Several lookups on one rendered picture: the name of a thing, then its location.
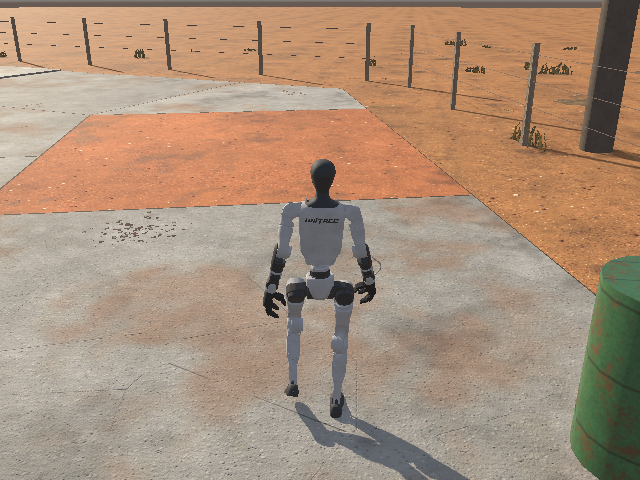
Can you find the right robot forearm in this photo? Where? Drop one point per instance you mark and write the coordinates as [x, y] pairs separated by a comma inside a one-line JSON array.
[[366, 268]]

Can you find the left robot shin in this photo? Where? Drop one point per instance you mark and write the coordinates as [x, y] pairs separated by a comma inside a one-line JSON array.
[[293, 352]]

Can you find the left robot forearm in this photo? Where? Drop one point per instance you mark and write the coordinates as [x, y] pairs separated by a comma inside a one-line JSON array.
[[275, 272]]

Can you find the right robot thigh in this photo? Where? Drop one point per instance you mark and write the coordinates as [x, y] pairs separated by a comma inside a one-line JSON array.
[[343, 305]]

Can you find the robot left upper arm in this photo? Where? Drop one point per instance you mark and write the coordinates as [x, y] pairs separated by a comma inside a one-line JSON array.
[[289, 212]]

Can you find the right robot hand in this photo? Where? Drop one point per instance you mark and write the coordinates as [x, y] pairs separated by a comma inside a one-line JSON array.
[[365, 288]]

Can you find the left robot hand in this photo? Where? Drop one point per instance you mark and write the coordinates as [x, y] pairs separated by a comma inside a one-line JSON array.
[[268, 303]]

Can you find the robot right upper arm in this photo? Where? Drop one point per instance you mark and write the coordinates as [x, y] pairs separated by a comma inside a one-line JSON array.
[[352, 213]]

